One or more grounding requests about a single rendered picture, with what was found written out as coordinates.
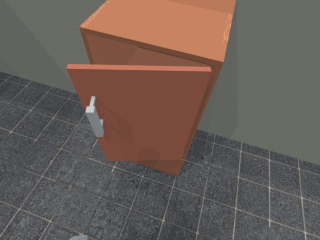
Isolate cupboard door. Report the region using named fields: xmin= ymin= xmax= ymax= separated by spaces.
xmin=66 ymin=64 xmax=212 ymax=161

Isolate handle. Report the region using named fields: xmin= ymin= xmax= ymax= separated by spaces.
xmin=85 ymin=96 xmax=104 ymax=137

